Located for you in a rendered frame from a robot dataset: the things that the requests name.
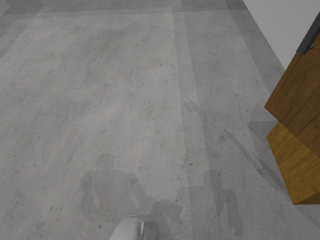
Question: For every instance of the left robot thigh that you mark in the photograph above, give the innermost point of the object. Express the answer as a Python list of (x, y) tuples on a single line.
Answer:
[(130, 228)]

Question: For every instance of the cupboard door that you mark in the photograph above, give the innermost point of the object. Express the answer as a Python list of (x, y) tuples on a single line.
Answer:
[(295, 101)]

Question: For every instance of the handle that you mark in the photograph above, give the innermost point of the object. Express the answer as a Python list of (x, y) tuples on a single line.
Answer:
[(310, 37)]

